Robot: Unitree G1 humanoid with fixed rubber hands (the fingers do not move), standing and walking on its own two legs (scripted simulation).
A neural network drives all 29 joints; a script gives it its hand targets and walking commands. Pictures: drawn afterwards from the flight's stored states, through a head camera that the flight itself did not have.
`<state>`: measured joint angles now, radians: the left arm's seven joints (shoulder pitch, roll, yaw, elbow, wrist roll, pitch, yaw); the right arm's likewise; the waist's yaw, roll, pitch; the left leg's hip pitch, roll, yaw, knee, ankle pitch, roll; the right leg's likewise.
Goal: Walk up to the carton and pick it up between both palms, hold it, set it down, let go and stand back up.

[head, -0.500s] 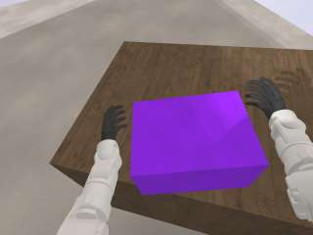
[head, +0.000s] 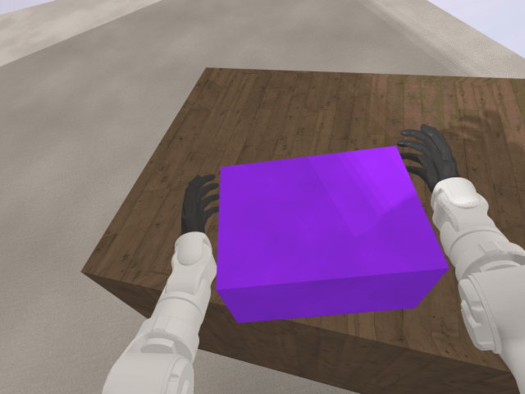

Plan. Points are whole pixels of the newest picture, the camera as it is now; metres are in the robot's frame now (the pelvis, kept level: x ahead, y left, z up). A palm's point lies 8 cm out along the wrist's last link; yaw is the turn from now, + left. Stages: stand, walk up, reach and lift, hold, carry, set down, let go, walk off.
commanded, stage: reach and lift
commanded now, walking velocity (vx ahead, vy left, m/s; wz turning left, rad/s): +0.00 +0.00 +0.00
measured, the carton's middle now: (315, 235) +0.39 +0.03 -0.01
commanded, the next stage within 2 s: none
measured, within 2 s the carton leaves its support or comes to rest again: leaves its support in 1.36 s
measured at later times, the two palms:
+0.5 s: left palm (195, 226) +0.35 +0.22 +0.04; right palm (439, 176) +0.48 -0.15 +0.07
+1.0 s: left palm (195, 226) +0.35 +0.22 +0.04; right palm (440, 176) +0.47 -0.15 +0.07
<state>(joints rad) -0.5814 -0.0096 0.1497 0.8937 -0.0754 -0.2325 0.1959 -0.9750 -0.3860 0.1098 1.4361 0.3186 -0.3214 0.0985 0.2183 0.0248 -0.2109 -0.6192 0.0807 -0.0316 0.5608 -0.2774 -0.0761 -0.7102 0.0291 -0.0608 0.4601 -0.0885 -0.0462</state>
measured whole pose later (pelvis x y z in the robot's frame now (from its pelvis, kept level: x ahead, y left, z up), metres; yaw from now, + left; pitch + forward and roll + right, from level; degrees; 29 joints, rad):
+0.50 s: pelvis +0.00 +0.00 +0.00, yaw +1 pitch +19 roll +0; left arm -0.56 -0.02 0.19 0.89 -0.04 -0.26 0.18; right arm -0.96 -0.36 0.06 1.42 0.27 -0.32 0.08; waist 0.20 0.02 -0.21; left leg -0.59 0.08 -0.04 0.52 -0.26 -0.08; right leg -0.68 0.03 -0.07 0.42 -0.08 -0.05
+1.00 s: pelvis +0.01 +0.00 +0.01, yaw +2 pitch +17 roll +0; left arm -0.52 -0.06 0.29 0.87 0.05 -0.31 0.14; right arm -0.92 -0.33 -0.07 1.42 0.12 -0.38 0.08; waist 0.16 0.02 -0.18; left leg -0.49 0.07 -0.05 0.39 -0.21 -0.07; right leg -0.57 0.02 -0.08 0.29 -0.03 -0.05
